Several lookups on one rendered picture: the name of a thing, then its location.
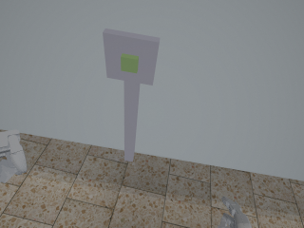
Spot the panel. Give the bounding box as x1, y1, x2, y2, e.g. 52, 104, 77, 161
103, 28, 161, 162

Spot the button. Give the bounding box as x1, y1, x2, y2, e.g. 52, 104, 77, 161
121, 53, 139, 73

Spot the left robot hand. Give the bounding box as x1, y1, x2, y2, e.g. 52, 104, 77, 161
0, 129, 28, 183

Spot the right robot hand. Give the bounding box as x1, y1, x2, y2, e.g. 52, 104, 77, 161
218, 196, 252, 228

